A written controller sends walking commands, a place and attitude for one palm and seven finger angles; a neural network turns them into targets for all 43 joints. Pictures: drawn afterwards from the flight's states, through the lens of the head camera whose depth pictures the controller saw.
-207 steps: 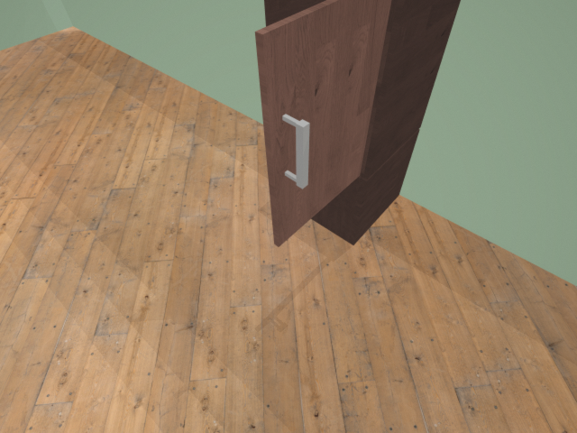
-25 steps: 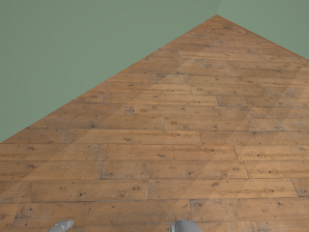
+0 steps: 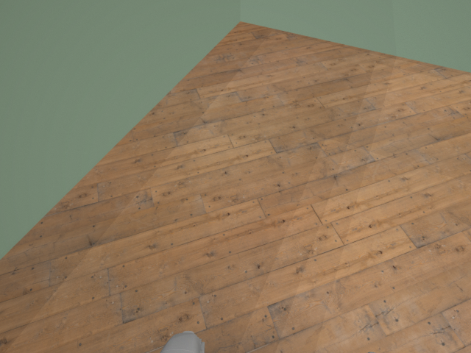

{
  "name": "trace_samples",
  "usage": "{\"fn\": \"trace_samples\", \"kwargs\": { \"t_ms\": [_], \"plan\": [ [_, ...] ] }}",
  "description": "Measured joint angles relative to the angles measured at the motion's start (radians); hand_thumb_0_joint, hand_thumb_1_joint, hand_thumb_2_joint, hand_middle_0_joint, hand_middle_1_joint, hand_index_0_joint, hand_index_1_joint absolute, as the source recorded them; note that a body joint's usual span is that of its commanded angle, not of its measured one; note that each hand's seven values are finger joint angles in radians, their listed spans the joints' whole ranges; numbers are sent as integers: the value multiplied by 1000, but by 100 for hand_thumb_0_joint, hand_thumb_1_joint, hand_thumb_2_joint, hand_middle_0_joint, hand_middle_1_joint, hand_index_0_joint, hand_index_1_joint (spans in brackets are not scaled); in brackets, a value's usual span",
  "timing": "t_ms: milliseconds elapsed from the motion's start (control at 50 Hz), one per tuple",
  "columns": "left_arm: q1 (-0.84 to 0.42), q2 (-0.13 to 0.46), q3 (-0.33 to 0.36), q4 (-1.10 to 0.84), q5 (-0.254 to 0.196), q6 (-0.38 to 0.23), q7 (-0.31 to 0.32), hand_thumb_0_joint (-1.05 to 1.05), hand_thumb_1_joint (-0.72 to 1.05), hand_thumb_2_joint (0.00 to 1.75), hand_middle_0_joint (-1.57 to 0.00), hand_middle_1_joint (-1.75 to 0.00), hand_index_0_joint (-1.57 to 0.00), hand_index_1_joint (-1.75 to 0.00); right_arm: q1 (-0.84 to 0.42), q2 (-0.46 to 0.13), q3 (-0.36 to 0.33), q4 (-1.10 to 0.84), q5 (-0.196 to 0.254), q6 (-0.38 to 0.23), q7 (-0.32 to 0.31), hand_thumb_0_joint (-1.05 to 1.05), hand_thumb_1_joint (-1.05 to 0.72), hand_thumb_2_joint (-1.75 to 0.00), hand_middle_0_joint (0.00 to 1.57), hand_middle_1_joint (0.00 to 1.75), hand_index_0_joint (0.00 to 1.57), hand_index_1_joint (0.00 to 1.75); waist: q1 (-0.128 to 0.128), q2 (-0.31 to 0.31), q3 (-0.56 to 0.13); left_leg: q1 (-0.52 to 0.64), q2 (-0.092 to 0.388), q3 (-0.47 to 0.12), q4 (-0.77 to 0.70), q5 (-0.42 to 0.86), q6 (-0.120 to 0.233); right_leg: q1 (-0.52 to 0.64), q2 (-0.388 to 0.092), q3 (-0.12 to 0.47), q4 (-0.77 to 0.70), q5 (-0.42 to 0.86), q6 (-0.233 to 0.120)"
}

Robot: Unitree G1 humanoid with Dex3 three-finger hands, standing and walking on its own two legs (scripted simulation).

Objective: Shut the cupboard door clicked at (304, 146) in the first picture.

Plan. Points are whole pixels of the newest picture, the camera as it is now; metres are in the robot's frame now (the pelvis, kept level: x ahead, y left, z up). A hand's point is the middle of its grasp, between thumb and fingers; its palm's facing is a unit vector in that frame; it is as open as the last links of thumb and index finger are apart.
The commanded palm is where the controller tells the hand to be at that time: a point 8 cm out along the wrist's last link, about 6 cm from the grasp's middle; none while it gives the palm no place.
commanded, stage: walk around to get in front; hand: left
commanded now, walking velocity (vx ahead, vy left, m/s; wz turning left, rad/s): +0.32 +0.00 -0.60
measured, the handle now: out of the picture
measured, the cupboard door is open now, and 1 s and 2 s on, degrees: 88 88 88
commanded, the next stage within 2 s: walk to a spot facing it in 1.16 s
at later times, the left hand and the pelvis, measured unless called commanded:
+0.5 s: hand (181, 247) +0.35 +0.16 -0.17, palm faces -0.36 -0.91 -0.20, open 7.4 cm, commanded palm none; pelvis +0.17 +0.01 -0.01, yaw -19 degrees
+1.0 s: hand (239, 215) +0.44 +0.03 -0.16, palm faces -0.37 -0.89 -0.26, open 7.2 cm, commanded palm none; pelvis +0.35 -0.15 +0.00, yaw -26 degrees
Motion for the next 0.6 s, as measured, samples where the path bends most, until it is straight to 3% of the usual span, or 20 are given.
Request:
{"fn": "trace_samples", "kwargs": {
  "t_ms": [100, 160, 180, 240, 280, 340, 400, 460, 560, 600],
  "plan": [
    [61, 6, 10, 27, 5, -4, -5, 0, 91, 90, -20, -30, -21, -30, -30, 17, 6, -17, 5, -23, 1, 0, -91, -90, 20, 30, 20, 30, 39, -26, -16, 53, -36, -5, -176, -20, 15, 32, 9, 55, 2, -35, 12],
    [99, 17, 19, 45, 2, 4, -5, 0, 91, 90, -21, -30, -21, -30, -37, 24, 19, -39, 6, -55, -4, 0, -91, -90, 20, 30, 20, 30, 49, -40, -29, 146, -54, 7, -376, 25, 31, 23, 17, 95, 75, -99, 31],
    [105, 19, 22, 53, -3, 8, -7, 0, 91, 90, -20, -30, -21, -30, -38, 23, 23, -47, 1, -73, -8, 0, -90, -90, 20, 30, 20, 30, 42, -36, -33, 152, -50, 11, -392, 85, 52, -9, 24, 90, 164, -146, 30],
    [85, 42, 34, 77, 3, 27, -16, 1, 91, 90, -20, -30, -20, -29, -15, 47, 41, -58, -11, -94, -18, 0, -90, -90, 20, 30, 20, 30, 31, -55, -25, 184, -37, 60, -352, 49, 105, -154, -1, 19, 540, -207, 34],
    [59, 58, 44, 74, 12, 28, -25, 1, 91, 90, -20, -30, -20, -29, 27, 63, 50, -53, -13, -99, -22, 0, -90, -90, 20, 30, 20, 30, 23, -61, -25, 233, -24, 81, -399, 36, 106, -247, -31, -32, 699, -142, 44],
    [6, 71, 48, 48, 16, 26, -34, 1, 91, 90, -20, -30, -20, -29, 89, 77, 58, -17, -10, -107, -31, 0, -90, -90, 20, 30, 20, 30, 18, -53, -14, 309, -3, 117, -483, 47, 92, -359, -71, -72, 785, -53, 59],
    [-51, 70, 43, 21, 15, 25, -36, 1, 91, 90, -20, -30, -20, -29, 154, 81, 60, 27, -9, -109, -36, 0, -90, -90, 20, 30, 20, 30, 3, -36, -1, 377, 15, 157, -537, 37, 84, -433, -91, -93, 749, 1, 61],
    [-111, 63, 35, 3, 14, 29, -40, 1, 92, 90, -19, -30, -20, -29, 220, 76, 56, 68, -11, -102, -35, 0, -90, -90, 20, 30, 20, 30, -22, -22, 11, 440, 24, 201, -566, 10, 71, -458, -106, -122, 613, 53, 57],
    [-214, 45, 16, -22, 10, 25, -43, 0, 92, 90, -19, -30, -20, -29, 317, 58, 47, 132, -15, -86, -32, 0, -90, -90, 20, 30, 20, 30, -77, 0, 37, 529, 41, 260, -548, -75, 29, -390, -85, -181, 337, 39, 15],
    [-238, 42, 8, -39, 9, 5, -40, 0, 91, 90, -19, -30, -20, -29, 352, 56, 46, 160, -11, -76, -29, 0, -90, -90, 20, 30, 20, 30, -86, 4, 43, 532, 65, 267, -448, -129, 12, -311, -57, -199, 242, 34, -17]
  ]
}}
